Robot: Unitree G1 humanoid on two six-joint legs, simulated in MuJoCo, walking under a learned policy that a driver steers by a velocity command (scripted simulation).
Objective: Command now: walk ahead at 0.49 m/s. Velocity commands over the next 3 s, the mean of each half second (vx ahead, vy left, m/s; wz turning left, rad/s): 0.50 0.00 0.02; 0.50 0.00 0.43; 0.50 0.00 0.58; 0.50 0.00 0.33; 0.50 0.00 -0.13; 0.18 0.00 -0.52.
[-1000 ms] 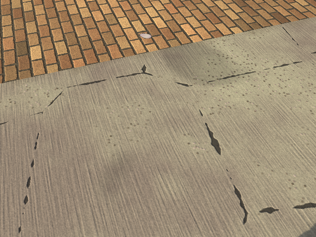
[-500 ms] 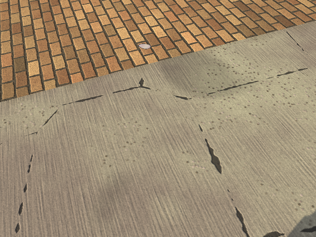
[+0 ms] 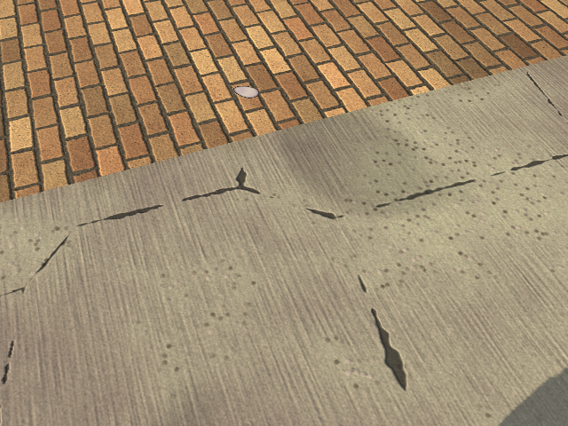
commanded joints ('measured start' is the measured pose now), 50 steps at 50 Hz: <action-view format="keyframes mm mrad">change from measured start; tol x32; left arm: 1 102 18 9 -19 11 25 -12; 14 -373 41 -4 -190 -13 24 -23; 21 199 264 81 -46 30 -5 8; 50 -8 146 35 -178 -15 -22 7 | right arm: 1 97 -43 5 -2 3 -32 -7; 21 369 26 33 -4 48 -15 -10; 41 -265 -4 16 -224 -11 52 43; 50 118 -254 -79 -148 -1 62 11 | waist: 1 40 38 0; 50 -115 64 -201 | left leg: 1 44 294 -301 -268 169 103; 18 375 294 -135 50 930 33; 20 77 217 -79 529 496 2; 21 -288 18 -58 907 -332 -36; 22 -369 72 -193 958 -285 -16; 37 -417 171 -69 401 194 -64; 46 -103 4 52 183 -69 86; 50 459 425 -779 -155 -89 316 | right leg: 1 -102 -59 18 -51 38 22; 15 -206 5 -105 -613 226 10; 19 269 73 -109 -749 181 -75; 21 771 -420 619 -855 72 -285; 27 248 -216 136 -1043 216 -82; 45 552 -236 -259 -726 1131 -15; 47 427 -223 -271 -342 951 -1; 49 -229 81 -132 303 -270 78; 50 -350 8 25 287 -169 65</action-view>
